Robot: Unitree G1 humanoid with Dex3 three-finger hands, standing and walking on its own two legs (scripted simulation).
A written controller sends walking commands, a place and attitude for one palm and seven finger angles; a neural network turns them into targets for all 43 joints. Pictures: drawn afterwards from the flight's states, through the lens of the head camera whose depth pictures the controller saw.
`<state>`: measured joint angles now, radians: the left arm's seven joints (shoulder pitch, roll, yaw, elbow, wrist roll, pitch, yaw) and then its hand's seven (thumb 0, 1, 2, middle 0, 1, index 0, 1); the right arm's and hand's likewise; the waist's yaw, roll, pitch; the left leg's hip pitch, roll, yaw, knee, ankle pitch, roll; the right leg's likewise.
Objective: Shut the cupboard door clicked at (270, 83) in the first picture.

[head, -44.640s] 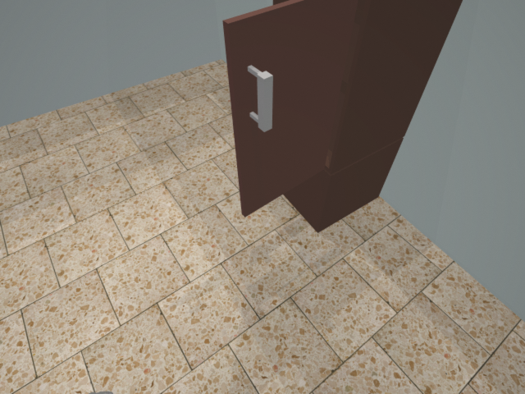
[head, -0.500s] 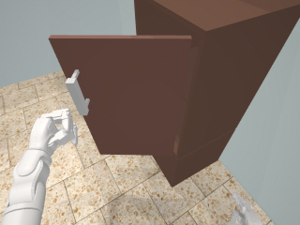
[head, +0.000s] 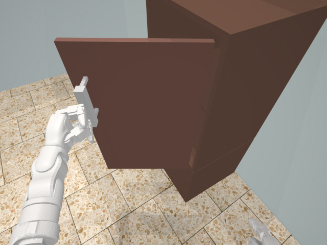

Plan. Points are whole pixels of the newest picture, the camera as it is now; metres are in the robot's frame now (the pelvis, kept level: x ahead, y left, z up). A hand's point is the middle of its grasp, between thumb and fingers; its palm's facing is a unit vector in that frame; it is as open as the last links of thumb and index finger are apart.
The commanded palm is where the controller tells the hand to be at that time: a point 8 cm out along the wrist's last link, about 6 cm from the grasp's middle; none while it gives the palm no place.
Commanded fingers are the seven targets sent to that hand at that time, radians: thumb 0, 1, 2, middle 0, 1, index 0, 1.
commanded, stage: bring the fist close to the handle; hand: left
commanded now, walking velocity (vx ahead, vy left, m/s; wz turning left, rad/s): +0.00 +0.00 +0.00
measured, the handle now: (89, 102) +0.45 +0.23 +0.10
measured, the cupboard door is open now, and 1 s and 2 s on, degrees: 60 53 38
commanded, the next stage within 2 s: push the door shut along its arc in 0.22 s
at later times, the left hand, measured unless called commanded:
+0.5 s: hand (91, 127) +0.35 +0.19 +0.11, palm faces +0.03 -1.00 -0.02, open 3.1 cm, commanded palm +0.34 +0.25 +0.11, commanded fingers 0.00 0.90 0.90 -1.30 -1.50 -1.30 -1.50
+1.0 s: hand (96, 110) +0.41 +0.20 +0.11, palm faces -0.08 -1.00 -0.02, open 3.2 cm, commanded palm +0.41 +0.24 +0.11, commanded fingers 0.00 0.90 0.90 -1.30 -1.50 -1.30 -1.50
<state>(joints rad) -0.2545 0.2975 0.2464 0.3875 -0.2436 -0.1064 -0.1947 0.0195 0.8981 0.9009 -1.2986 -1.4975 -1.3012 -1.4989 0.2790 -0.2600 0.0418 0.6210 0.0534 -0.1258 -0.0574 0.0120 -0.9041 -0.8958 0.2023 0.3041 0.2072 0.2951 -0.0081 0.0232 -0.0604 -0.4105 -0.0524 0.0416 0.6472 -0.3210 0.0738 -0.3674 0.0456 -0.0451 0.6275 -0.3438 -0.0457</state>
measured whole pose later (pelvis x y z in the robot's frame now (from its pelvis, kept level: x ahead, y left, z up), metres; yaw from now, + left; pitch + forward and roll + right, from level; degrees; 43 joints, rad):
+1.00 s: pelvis -0.01 -0.01 -0.01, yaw +2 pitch +8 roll -1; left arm -0.68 0.46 0.25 0.93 -0.25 -0.22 -0.40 0.02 0.89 0.90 -1.32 -1.50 -1.34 -1.50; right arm 0.33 -0.31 0.03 0.67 0.07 -0.07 -0.07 0.01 -0.91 -0.90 0.20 0.30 0.21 0.29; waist -0.06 0.02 -0.05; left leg -0.54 -0.04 0.01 0.72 -0.32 0.06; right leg -0.48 0.05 -0.09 0.68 -0.35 -0.06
